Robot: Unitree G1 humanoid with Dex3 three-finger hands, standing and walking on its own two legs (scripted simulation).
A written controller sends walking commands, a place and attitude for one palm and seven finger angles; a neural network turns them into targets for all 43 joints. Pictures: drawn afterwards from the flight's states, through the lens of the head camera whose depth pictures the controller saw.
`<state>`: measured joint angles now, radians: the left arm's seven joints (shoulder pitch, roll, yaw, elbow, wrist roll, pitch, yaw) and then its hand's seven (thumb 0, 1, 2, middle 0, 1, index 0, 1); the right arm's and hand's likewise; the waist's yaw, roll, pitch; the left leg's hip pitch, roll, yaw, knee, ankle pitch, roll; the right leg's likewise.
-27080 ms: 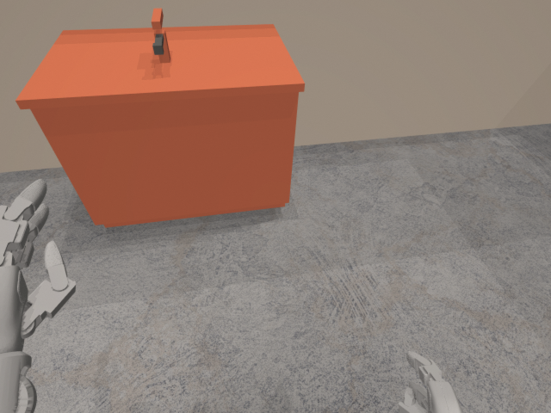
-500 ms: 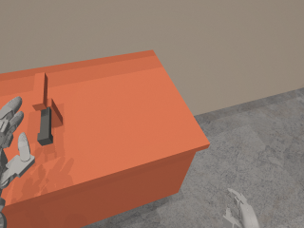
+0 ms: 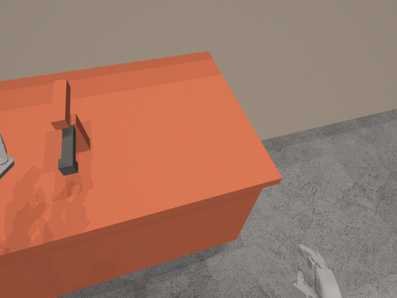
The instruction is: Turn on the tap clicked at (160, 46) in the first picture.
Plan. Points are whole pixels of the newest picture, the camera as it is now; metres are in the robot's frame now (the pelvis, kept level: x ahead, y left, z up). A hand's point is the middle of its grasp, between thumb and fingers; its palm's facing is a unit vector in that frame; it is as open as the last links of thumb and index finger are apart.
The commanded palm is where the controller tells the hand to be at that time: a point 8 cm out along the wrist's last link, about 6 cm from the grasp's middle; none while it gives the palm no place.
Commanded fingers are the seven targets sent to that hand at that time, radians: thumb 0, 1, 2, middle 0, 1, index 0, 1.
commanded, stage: come to a stop and stand still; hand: left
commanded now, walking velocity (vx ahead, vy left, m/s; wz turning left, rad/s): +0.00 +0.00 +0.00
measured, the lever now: (68, 165) +0.33 +0.31 +0.04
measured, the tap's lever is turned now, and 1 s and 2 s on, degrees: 0 0 0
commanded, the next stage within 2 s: look again from close up in 0.92 s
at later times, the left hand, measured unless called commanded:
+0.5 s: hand out of the picture +0.22 +0.32 +0.17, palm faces +0.40 -0.85 -0.33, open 7.4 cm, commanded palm +0.16 +0.36 +0.18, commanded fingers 0.00 0.90 0.90 -0.20 -0.30 -0.20 -0.30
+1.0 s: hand out of the picture +0.24 +0.34 +0.16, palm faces +0.36 -0.85 -0.39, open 7.4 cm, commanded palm +0.18 +0.37 +0.18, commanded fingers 0.00 0.90 0.90 -0.20 -0.30 -0.20 -0.30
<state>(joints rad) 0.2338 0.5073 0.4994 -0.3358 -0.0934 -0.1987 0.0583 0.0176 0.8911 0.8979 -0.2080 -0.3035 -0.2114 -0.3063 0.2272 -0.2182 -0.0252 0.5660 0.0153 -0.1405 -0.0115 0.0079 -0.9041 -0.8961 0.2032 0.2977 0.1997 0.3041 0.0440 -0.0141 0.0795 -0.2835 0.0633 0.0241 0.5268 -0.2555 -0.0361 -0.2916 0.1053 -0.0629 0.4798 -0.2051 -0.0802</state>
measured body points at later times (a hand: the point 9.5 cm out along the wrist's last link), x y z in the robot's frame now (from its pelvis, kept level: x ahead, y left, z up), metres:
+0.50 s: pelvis +0.00 +0.08 +0.01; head +0.01 +0.09 +0.46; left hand +0.20 +0.37 +0.19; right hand +0.18 -0.13 -0.06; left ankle +0.01 +0.14 -0.73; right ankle +0.03 -0.04 -0.73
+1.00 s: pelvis +0.02 +0.09 +0.01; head +0.05 +0.11 +0.46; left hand +0.21 +0.38 +0.18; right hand +0.20 -0.13 -0.07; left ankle +0.01 +0.14 -0.73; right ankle +0.03 -0.04 -0.73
